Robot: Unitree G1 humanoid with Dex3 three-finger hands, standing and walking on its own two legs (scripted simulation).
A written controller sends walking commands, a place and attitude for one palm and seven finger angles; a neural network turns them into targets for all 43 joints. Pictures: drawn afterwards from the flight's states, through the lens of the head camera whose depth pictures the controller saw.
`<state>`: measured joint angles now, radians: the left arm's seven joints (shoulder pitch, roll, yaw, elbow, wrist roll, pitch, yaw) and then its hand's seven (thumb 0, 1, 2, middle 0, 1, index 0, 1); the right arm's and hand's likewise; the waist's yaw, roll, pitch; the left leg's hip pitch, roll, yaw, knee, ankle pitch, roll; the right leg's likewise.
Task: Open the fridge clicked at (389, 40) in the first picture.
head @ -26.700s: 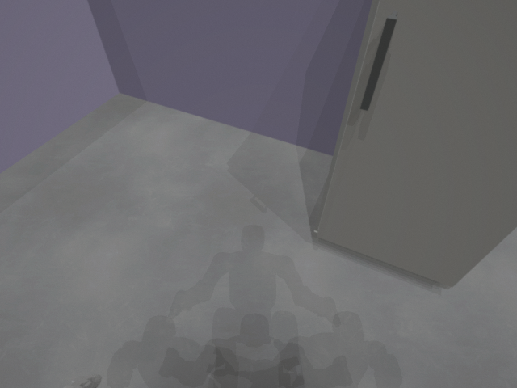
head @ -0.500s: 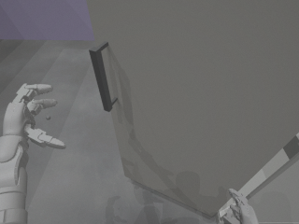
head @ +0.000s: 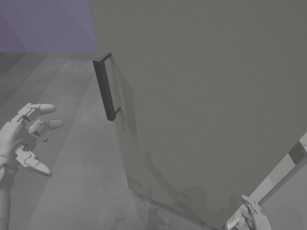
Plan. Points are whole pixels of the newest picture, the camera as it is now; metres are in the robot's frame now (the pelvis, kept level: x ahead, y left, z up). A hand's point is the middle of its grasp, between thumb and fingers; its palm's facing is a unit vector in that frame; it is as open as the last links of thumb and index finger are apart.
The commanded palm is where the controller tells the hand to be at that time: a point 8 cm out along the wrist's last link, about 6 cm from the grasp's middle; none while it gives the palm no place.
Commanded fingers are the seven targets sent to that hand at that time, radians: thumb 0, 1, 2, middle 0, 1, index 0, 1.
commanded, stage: draw the hand back to the body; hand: left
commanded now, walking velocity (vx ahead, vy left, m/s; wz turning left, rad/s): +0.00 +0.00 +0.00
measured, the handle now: (109, 89) +0.47 +0.19 +0.14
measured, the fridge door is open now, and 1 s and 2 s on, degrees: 66 66 66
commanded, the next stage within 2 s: step back with the hand held close in 1.16 s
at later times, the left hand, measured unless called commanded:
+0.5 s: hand (29, 146) +0.23 +0.29 +0.16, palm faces +0.52 -0.80 -0.29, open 11.6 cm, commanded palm +0.18 +0.31 +0.17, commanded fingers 0.00 0.43 0.67 -0.22 -0.58 -0.22 -0.58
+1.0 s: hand (30, 158) +0.20 +0.27 +0.17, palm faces +0.51 -0.78 -0.36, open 7.6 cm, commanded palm +0.15 +0.29 +0.18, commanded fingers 0.00 0.90 0.90 -0.20 -0.30 -0.20 -0.30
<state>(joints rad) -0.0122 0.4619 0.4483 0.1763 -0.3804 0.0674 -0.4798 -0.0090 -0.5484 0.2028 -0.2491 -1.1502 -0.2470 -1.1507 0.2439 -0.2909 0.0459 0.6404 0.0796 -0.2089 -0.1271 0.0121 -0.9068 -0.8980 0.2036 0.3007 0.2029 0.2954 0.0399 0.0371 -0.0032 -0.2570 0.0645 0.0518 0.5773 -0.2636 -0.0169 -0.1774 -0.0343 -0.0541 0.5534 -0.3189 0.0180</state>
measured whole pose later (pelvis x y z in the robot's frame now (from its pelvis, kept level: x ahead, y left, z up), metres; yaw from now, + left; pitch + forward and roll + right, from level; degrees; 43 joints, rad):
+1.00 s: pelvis +0.01 -0.01 +0.01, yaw -1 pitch -7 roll +0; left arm 0.44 0.33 0.35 -0.34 -0.07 -0.09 0.14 0.02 0.84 0.88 -0.21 -0.33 -0.21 -0.33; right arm 0.16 -0.23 0.00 0.72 -0.03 -0.17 -0.11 0.01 -0.91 -0.90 0.20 0.30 0.20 0.30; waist 0.09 0.06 0.07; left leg -0.06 0.07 0.07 0.39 -0.20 -0.03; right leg 0.02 -0.02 -0.04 0.36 -0.25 0.01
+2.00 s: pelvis -0.09 +0.03 -0.01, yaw +0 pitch -2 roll -2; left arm 0.48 0.39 0.40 -0.45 -0.01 -0.24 0.19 0.02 0.89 0.90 -0.21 -0.30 -0.21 -0.30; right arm 0.22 -0.22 0.02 0.62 -0.01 -0.12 -0.12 0.01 -0.91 -0.90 0.21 0.30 0.20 0.30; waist 0.01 0.04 0.05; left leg -0.45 0.05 0.06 0.62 -0.17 0.04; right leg -0.37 -0.03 -0.01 0.59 -0.24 0.03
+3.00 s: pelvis -0.36 +0.08 +0.01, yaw -1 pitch -2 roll +1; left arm 0.47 0.42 0.40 -0.45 -0.05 -0.15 0.18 0.01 0.89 0.90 -0.21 -0.30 -0.21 -0.30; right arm 0.25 -0.21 0.01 0.67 -0.01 -0.07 -0.09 0.01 -0.90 -0.90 0.21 0.30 0.21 0.30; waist 0.03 -0.07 -0.06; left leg -0.45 0.06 0.10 0.88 -0.40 -0.02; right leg -0.22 0.01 -0.02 0.50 -0.26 -0.07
